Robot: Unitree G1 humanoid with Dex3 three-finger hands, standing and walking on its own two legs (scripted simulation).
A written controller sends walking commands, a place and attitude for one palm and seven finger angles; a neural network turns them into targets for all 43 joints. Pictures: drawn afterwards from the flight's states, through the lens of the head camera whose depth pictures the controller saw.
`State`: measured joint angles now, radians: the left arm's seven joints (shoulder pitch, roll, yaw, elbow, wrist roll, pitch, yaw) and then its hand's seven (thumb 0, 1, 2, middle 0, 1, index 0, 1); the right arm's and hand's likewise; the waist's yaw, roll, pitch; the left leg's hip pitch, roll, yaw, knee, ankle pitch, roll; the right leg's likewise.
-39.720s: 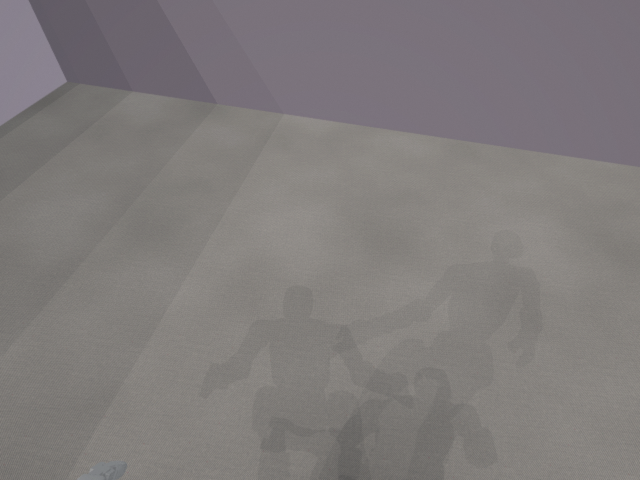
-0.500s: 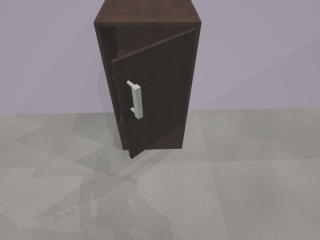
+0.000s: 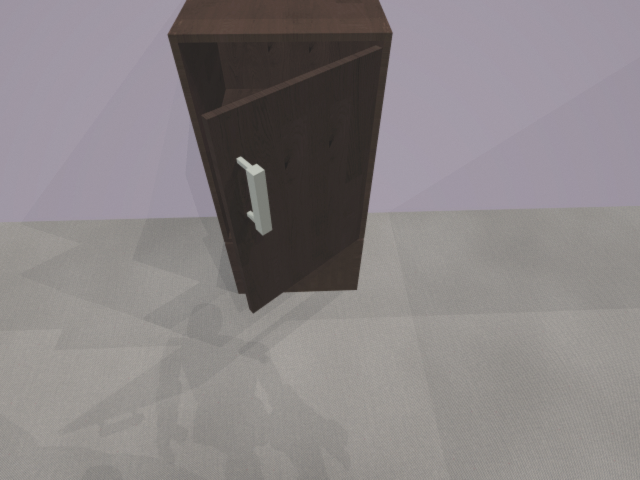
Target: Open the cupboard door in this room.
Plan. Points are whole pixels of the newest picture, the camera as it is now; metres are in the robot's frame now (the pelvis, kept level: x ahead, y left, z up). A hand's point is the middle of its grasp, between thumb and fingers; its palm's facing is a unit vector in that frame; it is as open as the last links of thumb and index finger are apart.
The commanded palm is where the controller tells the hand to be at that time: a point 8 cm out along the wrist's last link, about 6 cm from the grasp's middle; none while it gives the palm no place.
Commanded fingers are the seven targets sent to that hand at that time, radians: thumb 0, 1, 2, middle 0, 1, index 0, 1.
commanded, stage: look to check the result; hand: left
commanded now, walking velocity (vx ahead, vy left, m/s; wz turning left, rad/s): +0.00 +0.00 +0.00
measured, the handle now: (253, 196) +0.60 +0.16 -0.03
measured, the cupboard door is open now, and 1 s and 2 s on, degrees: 39 39 39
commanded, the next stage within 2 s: walk to a spot facing it in 0.20 s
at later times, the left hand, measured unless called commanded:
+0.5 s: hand out of the picture +0.03 +0.18 -0.18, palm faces -0.01 -0.97 -0.24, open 7.4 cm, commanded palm none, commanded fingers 0.00 0.90 0.90 -0.20 -0.30 -0.20 -0.30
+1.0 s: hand out of the picture +0.09 +0.15 -0.17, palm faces -0.24 -0.93 -0.29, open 7.4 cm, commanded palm none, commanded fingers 0.00 0.90 0.90 -0.20 -0.30 -0.20 -0.30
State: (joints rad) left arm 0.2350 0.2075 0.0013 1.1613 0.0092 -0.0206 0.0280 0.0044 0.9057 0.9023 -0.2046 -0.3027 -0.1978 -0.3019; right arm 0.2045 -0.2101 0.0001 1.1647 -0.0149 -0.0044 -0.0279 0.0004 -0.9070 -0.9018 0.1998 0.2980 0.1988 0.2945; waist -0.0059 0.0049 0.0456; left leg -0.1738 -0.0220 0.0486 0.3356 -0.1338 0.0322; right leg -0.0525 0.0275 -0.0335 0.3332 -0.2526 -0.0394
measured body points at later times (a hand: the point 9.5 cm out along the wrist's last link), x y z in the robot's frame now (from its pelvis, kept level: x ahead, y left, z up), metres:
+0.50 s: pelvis +0.01 -0.01 +0.00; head +0.02 -0.02 +0.45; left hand +0.03 +0.23 -0.16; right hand +0.04 -0.26 -0.16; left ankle +0.03 +0.10 -0.75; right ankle -0.04 -0.09 -0.75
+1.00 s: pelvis -0.01 -0.04 -0.01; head +0.04 -0.07 +0.44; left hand +0.10 +0.19 -0.15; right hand +0.01 -0.31 -0.16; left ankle +0.02 +0.11 -0.67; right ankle -0.04 -0.11 -0.75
